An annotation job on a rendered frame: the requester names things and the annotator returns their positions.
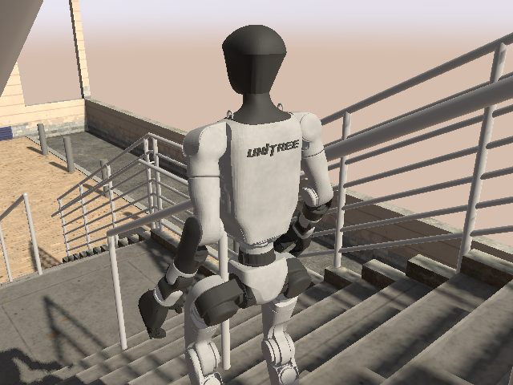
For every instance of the right robot forearm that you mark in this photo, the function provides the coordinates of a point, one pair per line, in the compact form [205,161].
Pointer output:
[309,218]

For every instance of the left robot forearm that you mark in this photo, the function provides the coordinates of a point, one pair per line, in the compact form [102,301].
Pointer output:
[189,257]

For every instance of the robot left upper arm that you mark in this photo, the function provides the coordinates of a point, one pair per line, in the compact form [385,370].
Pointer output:
[202,148]

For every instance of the left robot hand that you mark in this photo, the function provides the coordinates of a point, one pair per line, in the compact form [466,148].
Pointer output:
[154,314]

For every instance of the robot right upper arm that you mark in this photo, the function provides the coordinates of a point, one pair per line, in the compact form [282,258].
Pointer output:
[318,190]

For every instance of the robot left thigh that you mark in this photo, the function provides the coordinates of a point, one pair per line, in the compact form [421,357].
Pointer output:
[209,302]

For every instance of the right robot hand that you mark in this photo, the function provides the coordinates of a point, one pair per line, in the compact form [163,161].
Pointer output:
[285,240]

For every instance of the humanoid robot head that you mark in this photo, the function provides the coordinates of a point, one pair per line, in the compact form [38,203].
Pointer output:
[253,55]

